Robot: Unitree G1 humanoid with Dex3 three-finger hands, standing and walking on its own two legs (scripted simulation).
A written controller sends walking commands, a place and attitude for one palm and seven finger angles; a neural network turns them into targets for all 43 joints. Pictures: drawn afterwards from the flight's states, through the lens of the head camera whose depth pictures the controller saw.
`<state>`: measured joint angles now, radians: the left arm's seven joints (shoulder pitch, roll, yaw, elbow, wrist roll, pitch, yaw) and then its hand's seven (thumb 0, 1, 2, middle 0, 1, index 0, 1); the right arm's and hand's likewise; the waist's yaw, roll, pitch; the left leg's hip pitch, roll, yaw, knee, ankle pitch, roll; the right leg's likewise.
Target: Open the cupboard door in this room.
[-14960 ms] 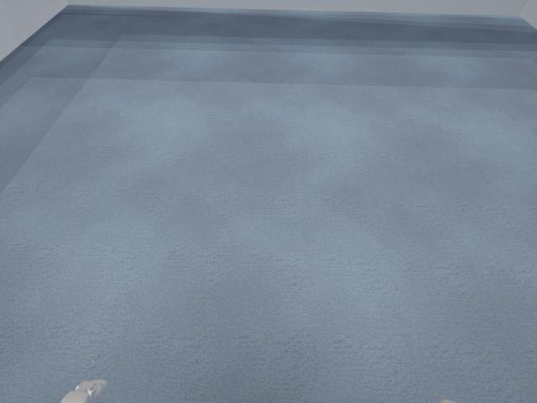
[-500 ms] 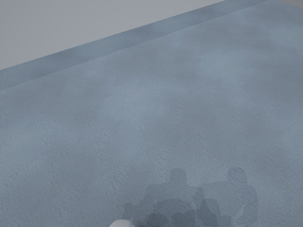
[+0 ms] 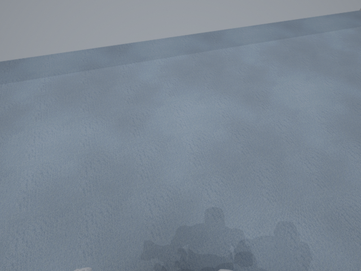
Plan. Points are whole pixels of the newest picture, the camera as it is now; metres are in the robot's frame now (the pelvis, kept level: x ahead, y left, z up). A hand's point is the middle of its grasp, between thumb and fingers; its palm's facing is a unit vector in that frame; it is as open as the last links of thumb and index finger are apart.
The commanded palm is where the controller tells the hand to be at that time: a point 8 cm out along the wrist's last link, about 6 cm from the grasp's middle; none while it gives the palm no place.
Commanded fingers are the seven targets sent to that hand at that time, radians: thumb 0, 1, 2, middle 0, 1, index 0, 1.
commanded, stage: turn or walk to find it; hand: left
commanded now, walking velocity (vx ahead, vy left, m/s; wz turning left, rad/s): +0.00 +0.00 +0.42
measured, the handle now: out of the picture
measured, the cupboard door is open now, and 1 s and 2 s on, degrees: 0 0 0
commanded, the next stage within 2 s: none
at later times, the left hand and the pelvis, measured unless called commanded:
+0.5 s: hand out of the picture -0.04 +0.20 -0.18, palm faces +0.27 -0.93 -0.23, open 7.4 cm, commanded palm none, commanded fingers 0.00 0.90 0.90 -0.20 -0.30 -0.20 -0.30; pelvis -0.03 -0.01 -0.01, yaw +14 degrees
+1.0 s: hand out of the picture -0.03 +0.22 -0.15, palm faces +0.41 -0.88 -0.25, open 7.4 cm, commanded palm none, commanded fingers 0.00 0.90 0.90 -0.20 -0.30 -0.20 -0.30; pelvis -0.06 -0.01 +0.00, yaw +24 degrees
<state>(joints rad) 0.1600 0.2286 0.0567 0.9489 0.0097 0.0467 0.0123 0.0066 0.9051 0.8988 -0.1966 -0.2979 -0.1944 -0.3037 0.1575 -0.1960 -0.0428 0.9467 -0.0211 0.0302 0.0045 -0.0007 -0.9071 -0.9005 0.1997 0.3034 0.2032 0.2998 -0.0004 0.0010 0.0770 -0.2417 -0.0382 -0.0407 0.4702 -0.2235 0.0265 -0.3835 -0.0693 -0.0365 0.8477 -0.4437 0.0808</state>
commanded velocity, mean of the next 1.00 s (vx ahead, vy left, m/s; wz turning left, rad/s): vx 0.00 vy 0.00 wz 0.42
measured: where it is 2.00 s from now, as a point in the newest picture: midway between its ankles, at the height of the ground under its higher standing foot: outside the picture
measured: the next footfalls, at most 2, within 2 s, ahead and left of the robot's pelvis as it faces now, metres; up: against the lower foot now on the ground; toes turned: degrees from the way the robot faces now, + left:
right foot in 0.08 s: +0.04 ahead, -0.13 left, +0.00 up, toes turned -2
left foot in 0.52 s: -0.04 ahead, +0.12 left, +0.00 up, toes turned +19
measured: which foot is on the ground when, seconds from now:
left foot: down 0.00-0.10, up 0.12-0.50, down 0.52-1.00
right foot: up 0.00-0.06, down 0.08-0.54, up 0.56-1.00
